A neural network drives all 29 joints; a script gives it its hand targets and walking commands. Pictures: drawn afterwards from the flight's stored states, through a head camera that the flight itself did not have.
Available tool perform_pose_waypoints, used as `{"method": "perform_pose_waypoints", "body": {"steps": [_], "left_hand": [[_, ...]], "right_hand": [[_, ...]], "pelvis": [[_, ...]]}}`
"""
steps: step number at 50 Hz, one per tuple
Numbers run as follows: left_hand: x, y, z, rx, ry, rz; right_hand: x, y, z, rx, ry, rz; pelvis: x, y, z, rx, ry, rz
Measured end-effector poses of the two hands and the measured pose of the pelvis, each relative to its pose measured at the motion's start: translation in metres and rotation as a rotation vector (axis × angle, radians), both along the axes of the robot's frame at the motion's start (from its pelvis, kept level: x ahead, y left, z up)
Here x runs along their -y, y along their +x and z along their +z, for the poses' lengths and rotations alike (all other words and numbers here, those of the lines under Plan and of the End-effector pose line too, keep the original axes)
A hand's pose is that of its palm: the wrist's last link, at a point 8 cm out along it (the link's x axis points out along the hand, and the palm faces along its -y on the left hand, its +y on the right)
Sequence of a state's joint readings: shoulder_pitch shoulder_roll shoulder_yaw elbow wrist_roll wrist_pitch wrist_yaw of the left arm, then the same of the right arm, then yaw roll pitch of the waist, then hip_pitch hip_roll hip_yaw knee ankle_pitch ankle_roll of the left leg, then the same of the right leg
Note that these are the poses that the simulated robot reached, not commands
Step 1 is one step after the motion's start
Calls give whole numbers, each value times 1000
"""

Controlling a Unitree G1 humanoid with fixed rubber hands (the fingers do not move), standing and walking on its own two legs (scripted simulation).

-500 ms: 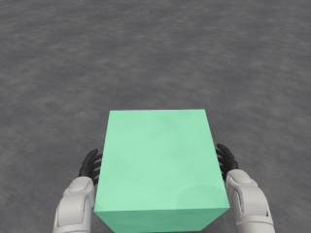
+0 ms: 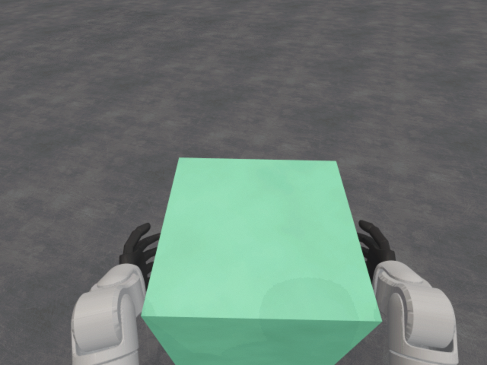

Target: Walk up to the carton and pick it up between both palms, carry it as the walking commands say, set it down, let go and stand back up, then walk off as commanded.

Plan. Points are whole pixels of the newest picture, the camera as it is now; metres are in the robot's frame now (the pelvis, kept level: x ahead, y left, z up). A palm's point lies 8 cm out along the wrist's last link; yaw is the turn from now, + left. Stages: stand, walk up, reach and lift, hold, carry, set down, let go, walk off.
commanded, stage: carry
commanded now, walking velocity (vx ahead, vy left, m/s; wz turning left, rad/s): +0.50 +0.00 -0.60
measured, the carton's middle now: (254, 269) +0.29 -0.01 -0.01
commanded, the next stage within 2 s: none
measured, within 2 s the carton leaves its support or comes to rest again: neither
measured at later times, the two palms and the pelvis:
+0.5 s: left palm (202, 140) +0.57 +0.09 +0.07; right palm (372, 178) +0.41 -0.23 +0.09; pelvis +0.27 +0.03 +0.01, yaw -22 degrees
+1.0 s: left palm (271, 77) +0.85 -0.09 +0.08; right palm (403, 108) +0.67 -0.40 +0.07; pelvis +0.55 -0.12 +0.01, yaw -32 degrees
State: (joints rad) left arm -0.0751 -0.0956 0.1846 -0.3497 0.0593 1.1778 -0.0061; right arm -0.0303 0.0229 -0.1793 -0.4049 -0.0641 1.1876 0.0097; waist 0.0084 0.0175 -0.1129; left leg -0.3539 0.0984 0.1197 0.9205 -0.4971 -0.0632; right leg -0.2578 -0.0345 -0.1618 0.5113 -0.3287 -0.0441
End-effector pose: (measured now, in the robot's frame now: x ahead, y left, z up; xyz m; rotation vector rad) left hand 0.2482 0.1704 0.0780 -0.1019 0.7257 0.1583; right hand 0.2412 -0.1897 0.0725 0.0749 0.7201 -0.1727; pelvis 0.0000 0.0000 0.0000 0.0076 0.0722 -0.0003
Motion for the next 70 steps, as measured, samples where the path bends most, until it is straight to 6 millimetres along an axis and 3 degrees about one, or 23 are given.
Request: {"method": "perform_pose_waypoints", "body": {"steps": [7, 15, 21, 25, 31, 37, 42, 50, 55, 58, 60, 65, 70], "left_hand": [[1, 70, 3, -5, 0, -38], [4, 188, -21, 32, -9, -204], [43, 266, -17, -42, -38, -351], [77, 319, -4, 1, -47, -427], [127, 395, 0, 44, -41, -477], [178, 466, -22, 47, -21, -457], [203, 506, -28, -48, 20, -433], [258, 600, 0, 11, 13, -500], [309, 674, 2, 56, -18, -609], [342, 723, -8, 84, -27, -695], [365, 751, -15, 65, -11, -763], [429, 795, -13, -26, -20, -881], [504, 833, -2, 2, -48, -969]], "right_hand": [[1, 57, 6, -4, 26, -65], [-4, 122, -7, 33, 3, -219], [19, 144, 2, -40, -17, -373], [42, 173, 17, 2, -32, -444], [85, 232, 17, 47, -24, -498], [139, 310, -14, 50, -13, -469], [170, 362, -20, -47, 21, -438], [211, 429, -2, 19, 40, -532], [240, 470, 6, 65, 8, -640], [257, 498, 1, 86, -22, -707], [268, 511, -3, 57, -22, -759], [296, 523, 4, -25, -12, -891], [343, 541, 18, 8, -31, -990]], "pelvis": [[-9, 64, 12, -22, 27, -91], [-36, 164, -12, 11, 5, -244], [-35, 227, 9, -1, -15, -332], [-27, 269, 14, -6, -32, -374], [6, 342, 6, -3, -44, -424], [60, 417, -21, 7, -51, -437], [87, 462, -4, -5, -28, -472], [122, 553, 13, -18, 17, -566], [143, 628, 6, -10, 19, -641], [156, 676, -11, -7, 5, -721], [165, 697, -11, -5, 14, -768], [195, 745, 7, -23, -3, -856], [233, 787, 13, -37, -23, -918]]}}
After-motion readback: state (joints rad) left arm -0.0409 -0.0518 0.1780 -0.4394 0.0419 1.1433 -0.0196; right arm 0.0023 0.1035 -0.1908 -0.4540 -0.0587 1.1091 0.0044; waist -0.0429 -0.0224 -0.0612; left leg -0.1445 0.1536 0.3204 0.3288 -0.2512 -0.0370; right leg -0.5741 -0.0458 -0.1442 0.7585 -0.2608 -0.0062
